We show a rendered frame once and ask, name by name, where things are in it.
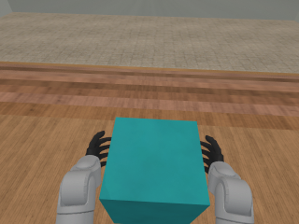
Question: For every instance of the left robot forearm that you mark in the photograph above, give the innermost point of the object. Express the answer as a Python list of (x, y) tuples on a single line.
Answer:
[(77, 192)]

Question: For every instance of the left robot hand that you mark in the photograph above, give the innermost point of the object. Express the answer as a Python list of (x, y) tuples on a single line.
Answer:
[(95, 148)]

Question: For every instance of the right robot hand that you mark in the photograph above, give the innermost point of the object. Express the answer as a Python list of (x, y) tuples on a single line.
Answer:
[(214, 154)]

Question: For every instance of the right robot forearm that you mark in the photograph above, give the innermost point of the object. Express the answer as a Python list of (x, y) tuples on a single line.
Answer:
[(233, 196)]

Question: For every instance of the carton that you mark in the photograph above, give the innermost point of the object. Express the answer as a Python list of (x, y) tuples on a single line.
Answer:
[(155, 172)]

